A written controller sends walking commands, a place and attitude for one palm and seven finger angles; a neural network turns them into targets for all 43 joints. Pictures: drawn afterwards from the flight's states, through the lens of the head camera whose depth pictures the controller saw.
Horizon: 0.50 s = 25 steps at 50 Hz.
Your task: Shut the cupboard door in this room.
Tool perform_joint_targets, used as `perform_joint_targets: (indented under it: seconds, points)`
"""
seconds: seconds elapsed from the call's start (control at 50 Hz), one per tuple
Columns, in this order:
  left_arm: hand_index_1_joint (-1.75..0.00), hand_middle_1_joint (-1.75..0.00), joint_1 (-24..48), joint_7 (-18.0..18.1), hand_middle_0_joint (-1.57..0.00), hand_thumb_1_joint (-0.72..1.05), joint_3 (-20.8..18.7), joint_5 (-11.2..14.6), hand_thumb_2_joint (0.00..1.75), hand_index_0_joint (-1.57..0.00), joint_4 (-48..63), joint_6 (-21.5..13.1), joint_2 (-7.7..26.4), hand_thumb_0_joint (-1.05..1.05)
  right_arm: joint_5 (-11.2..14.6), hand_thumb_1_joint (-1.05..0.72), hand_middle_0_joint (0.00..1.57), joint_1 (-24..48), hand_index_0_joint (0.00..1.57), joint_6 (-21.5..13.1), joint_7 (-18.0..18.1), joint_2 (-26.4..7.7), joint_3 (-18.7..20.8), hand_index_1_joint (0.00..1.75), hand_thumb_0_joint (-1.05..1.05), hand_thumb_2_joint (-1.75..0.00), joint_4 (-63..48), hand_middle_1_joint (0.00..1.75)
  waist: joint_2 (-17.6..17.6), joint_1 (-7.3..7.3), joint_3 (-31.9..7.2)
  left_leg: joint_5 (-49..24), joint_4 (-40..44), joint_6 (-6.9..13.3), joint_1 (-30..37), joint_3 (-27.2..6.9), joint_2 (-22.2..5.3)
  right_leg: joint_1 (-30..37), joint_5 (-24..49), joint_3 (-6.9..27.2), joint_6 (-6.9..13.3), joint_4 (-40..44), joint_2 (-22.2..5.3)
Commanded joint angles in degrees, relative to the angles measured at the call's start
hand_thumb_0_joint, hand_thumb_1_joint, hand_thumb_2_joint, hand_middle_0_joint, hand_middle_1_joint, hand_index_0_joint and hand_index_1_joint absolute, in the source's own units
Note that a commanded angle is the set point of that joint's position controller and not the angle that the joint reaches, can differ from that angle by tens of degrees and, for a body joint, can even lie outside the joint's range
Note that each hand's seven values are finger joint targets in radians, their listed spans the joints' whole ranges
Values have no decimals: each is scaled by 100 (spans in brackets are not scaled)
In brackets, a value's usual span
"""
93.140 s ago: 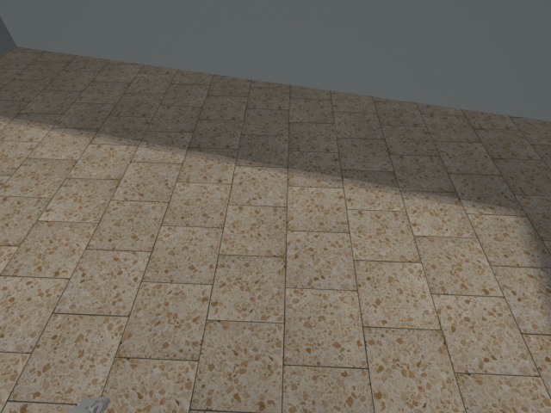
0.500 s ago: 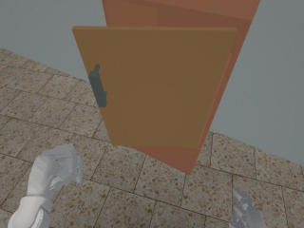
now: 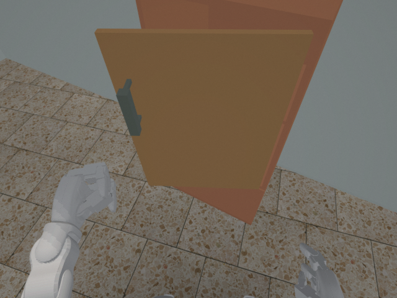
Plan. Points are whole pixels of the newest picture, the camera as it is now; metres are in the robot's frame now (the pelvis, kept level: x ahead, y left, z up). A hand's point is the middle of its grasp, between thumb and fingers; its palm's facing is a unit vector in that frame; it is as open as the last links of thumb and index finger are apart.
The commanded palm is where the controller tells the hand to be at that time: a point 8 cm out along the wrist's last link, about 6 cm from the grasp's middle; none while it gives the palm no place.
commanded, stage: bring the fist close to the handle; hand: left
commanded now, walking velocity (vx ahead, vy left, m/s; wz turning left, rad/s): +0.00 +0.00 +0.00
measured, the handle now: (132, 107) +0.51 +0.20 +0.08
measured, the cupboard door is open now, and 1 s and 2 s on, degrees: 26 26 17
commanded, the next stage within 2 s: push the door shut along its arc in 1.12 s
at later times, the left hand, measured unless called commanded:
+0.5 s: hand (121, 156) +0.36 +0.18 +0.09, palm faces +0.01 -1.00 -0.02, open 3.1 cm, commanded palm +0.34 +0.23 +0.09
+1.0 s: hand (127, 141) +0.40 +0.18 +0.09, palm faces +0.02 -1.00 -0.01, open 3.1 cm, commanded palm +0.38 +0.23 +0.09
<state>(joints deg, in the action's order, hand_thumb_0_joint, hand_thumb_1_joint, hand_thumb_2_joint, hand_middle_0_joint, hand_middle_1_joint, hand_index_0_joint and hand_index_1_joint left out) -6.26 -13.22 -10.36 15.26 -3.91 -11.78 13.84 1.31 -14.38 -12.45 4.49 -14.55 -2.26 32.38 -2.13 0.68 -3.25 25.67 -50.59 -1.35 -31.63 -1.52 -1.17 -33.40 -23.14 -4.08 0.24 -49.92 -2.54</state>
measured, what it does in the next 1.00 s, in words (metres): stands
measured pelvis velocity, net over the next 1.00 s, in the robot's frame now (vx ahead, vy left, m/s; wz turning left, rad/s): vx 0.00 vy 0.01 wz -0.05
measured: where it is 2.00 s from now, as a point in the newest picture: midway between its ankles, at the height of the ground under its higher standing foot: outside the picture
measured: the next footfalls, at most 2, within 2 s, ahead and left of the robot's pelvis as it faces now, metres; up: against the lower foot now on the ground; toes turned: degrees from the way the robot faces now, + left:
none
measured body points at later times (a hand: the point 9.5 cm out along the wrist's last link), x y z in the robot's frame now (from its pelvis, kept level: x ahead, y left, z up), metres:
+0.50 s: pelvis +0.00 +0.01 +0.01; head +0.05 +0.00 +0.45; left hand +0.35 +0.24 +0.10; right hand +0.13 -0.25 -0.10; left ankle +0.00 +0.13 -0.70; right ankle +0.02 -0.12 -0.70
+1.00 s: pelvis +0.00 +0.01 +0.00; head +0.05 +0.00 +0.45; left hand +0.40 +0.24 +0.09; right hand +0.07 -0.26 -0.11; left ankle +0.00 +0.13 -0.70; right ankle +0.02 -0.12 -0.70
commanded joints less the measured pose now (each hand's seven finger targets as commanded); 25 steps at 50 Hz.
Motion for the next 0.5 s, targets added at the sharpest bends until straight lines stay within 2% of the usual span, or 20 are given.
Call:
perform_joint_targets:
  seconds: [0.0, 0.04, 0.06, 0.1, 0.12, 0.16, 0.2, 0.22, 0.24, 0.26, 0.3, 0.32, 0.34, 0.38, 0.42, 0.48]
  points:
    - [-150, -150, 1211, 37, -130, 90, -490, 68, 90, -130, 937, -322, 805, 0, 18, -90, 20, 206, 20, -288, 30, -671, 314, 30, 0, -90, -845, 30, 137, 13, -1367, -1474, 866, 161, 269, 83, 230, 1120, 1451, 175, 43, 746, 184]
    - [-150, -150, 1274, 94, -130, 90, -674, 53, 90, -130, 627, -294, 979, 0, 17, -90, 20, 185, 20, -219, 16, -695, 317, 30, 0, -90, -808, 30, 275, 34, -1280, -1499, 876, 164, 178, 110, 223, 1164, 1482, 196, 33, 784, 189]
    - [-150, -150, 1457, 111, -130, 90, -638, 40, 90, -130, 556, -303, 928, 0, 20, -90, 20, 201, 20, -187, 4, -680, 316, 30, 0, -90, -816, 30, 330, -2, -1232, -1435, 907, 160, 148, 124, 224, 1133, 1424, 193, 24, 804, 178]
    - [-150, -150, 1762, 132, -130, 90, -563, 13, 90, -130, 532, -371, 847, 0, 12, -90, 20, 214, 20, -151, -20, -666, 324, 30, 0, -90, -792, 30, 110, -3, -1280, -1489, 927, 146, 236, 149, 233, 1135, 1522, 188, 45, 777, 182]
    - [-150, -150, 1756, 158, -130, 90, -652, -1, 90, -130, 437, -400, 925, 0, 18, -90, 20, 189, 20, -126, -25, -682, 344, 30, 0, -90, -780, 30, 147, 12, -1314, -1552, 933, 143, 273, 151, 217, 1142, 1585, 173, 57, 766, 200]
    - [-150, -150, 2150, 174, -130, 90, -433, -46, 90, -130, 373, -450, 790, 0, 20, -90, 20, 177, 20, -104, -35, -687, 341, 30, 0, -90, -745, 30, 89, -86, -1304, -1502, 925, 155, 299, 158, 216, 1054, 1555, 180, 46, 782, 196]
    - [-150, -150, 2411, 183, -130, 90, -475, -74, 90, -130, 80, -478, 859, 0, 18, -90, 20, 126, 20, -69, -24, -721, 361, 30, 0, -90, -666, 30, 242, -132, -1284, -1455, 925, 158, 284, 146, 202, 1008, 1526, 187, 44, 797, 214]
    - [-150, -150, 2680, 181, -130, 90, -487, -90, 90, -130, 18, -503, 910, 0, 16, -90, 20, 128, 20, -53, -22, -725, 358, 30, 0, -90, -633, 30, 128, -148, -1282, -1377, 936, 154, 286, 144, 209, 956, 1439, 193, 49, 806, 205]
    - [-150, -150, 2822, 181, -130, 90, -546, -103, 90, -130, -140, -514, 1002, 0, 14, -90, 20, 84, 20, -27, -8, -750, 372, 30, 0, -90, -577, 30, 304, -180, -1303, -1396, 912, 173, 268, 149, 201, 991, 1447, 213, 43, 826, 214]
    - [-150, -150, 2860, 171, -130, 90, -629, -98, 90, -130, -251, -524, 1062, 0, 14, -90, 20, 90, 20, 1, -2, -748, 386, 30, 0, -90, -583, 30, 298, -136, -1392, -1386, 917, 170, 236, 171, 205, 1061, 1456, 249, 35, 841, 193]
    - [-150, -150, 3160, 144, -130, 90, -542, -110, 90, -130, -273, -580, 980, 0, 8, -90, 20, 80, 20, 28, -8, -723, 383, 30, 0, -90, -561, 30, 15, -115, -1606, -1579, 938, 151, 380, 159, 213, 1125, 1686, 213, 70, 752, 195]
    - [-150, -150, 3142, 141, -130, 90, -606, -103, 90, -130, -408, -586, 1025, 0, 9, -90, 20, 54, 20, 51, -12, -732, 392, 30, 0, -90, -543, 30, -5, -92, -1662, -1680, 925, 145, 424, 164, 208, 1143, 1805, 202, 82, 734, 202]
    - [-150, -150, 3186, 148, -130, 90, -647, -122, 90, -130, -529, -593, 1124, 0, 6, -90, 20, 5, 20, 79, -12, -751, 397, 30, 0, -90, -517, 30, 53, -114, -1704, -1745, 898, 157, 400, 161, 198, 1174, 1861, 216, 76, 733, 213]
    - [-150, -150, 3534, 148, -130, 90, -481, -134, 90, -130, -680, -621, 959, 0, 17, -90, 20, -15, 20, 120, -25, -735, 394, 30, 0, -90, -478, 30, 73, -175, -1637, -1771, 926, 146, 411, 145, 184, 1095, 1926, 184, 75, 722, 214]
    - [-150, -150, 3654, 174, -130, 90, -480, -153, 90, -130, -827, -647, 947, 0, 20, -90, 20, -52, 20, 156, -45, -748, 413, 30, 0, -90, -461, 30, 64, -172, -1704, -1815, 928, 138, 467, 143, 178, 1065, 1964, 160, 83, 703, 230]
    - [-150, -150, 4082, 237, -130, 90, -536, -197, 90, -130, -1344, -623, 1042, 0, 26, -90, 20, -125, 20, 244, -47, -784, 413, 30, 0, -90, -383, 30, 307, -254, -1511, -1549, 937, 151, 267, 148, 171, 953, 1739, 193, 52, 788, 218]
